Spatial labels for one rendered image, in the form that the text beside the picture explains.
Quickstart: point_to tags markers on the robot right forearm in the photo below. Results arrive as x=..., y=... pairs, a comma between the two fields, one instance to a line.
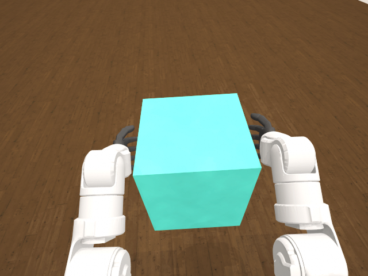
x=298, y=191

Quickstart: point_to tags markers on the robot left upper arm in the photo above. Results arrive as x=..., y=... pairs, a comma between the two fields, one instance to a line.
x=100, y=261

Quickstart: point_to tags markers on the carton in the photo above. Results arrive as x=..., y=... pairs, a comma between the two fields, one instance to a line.
x=196, y=165

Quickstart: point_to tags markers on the robot right upper arm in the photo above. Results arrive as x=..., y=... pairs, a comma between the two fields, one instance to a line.
x=307, y=254

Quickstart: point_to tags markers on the robot left forearm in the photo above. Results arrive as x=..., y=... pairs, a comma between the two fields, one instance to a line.
x=100, y=211

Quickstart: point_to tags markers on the left robot hand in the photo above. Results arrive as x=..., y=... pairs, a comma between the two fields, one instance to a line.
x=124, y=141

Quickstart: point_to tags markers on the right robot hand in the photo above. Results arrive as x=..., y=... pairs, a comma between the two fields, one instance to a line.
x=261, y=129

